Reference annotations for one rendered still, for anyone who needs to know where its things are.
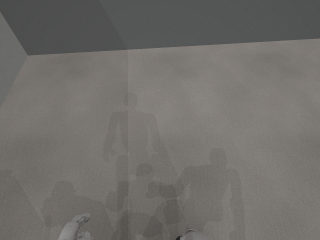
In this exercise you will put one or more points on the robot left hand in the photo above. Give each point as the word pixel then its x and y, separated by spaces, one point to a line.
pixel 70 230

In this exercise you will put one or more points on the robot right shin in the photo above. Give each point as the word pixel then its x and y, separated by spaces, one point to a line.
pixel 191 230

